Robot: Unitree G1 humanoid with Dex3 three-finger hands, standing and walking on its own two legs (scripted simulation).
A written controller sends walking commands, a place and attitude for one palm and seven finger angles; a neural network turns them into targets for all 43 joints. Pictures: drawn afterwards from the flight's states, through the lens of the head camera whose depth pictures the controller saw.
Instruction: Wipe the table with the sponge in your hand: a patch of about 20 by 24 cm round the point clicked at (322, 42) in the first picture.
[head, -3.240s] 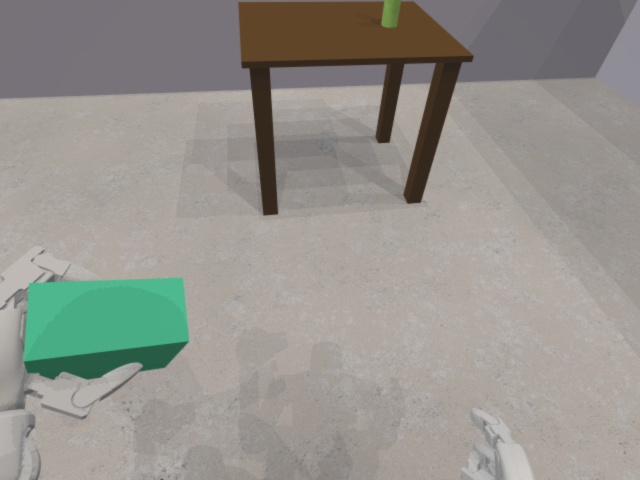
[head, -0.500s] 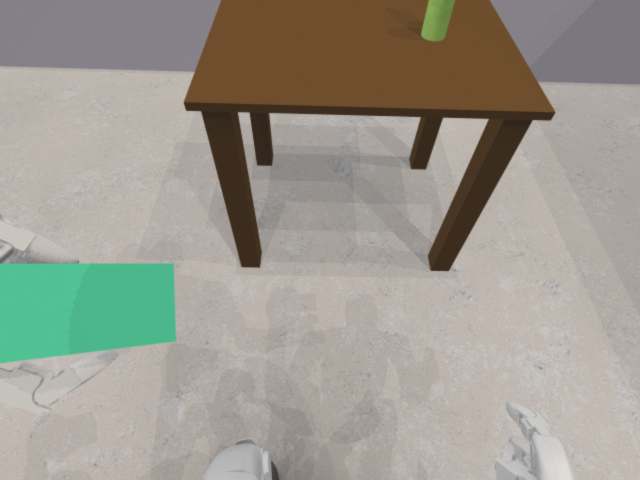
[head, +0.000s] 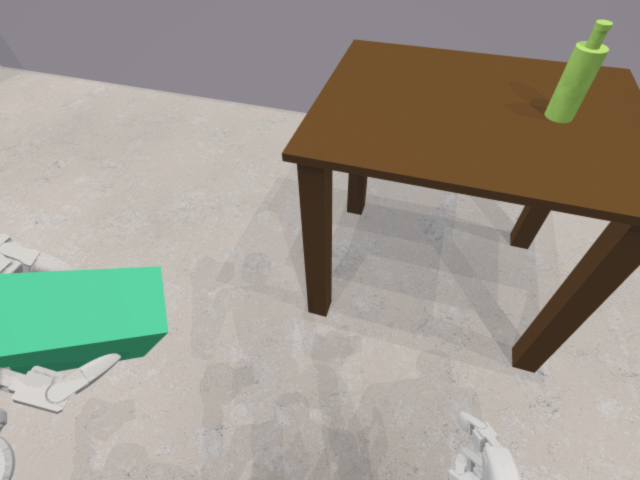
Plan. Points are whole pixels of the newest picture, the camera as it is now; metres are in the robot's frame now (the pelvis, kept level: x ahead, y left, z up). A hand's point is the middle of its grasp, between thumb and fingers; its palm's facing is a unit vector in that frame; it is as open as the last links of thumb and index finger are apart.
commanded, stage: turn to face it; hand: left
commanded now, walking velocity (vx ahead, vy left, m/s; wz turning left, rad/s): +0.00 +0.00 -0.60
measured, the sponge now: (106, 320) +0.21 +0.23 +0.16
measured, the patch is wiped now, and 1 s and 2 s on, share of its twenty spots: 0.00 0.00 0.00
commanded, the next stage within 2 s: take the last steps up to it in 1.18 s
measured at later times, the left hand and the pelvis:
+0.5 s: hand (187, 256) +0.29 +0.18 +0.16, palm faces +0.23 -0.86 -0.45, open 10.5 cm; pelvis +0.03 -0.02 -0.01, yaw -12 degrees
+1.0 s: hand (339, 304) +0.25 +0.02 +0.16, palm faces -0.10 -0.82 -0.57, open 10.5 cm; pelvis -0.05 -0.08 -0.01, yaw -27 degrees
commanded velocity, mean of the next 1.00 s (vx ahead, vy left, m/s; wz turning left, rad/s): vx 0.00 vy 0.00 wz -0.50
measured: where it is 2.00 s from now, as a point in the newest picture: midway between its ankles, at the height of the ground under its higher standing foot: outside the picture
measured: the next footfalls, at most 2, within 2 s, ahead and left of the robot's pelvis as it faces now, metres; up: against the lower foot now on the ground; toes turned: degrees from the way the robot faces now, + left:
right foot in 0.04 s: +0.07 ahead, -0.12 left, +0.00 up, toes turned -8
left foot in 0.42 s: +0.09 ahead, +0.08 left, +0.00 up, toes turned -2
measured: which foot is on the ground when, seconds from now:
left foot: down 0.00-0.04, up 0.06-0.40, down 0.42-0.80, up 0.82-1.00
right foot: up 0.00-0.02, down 0.04-0.44, up 0.46-0.76, down 0.78-1.00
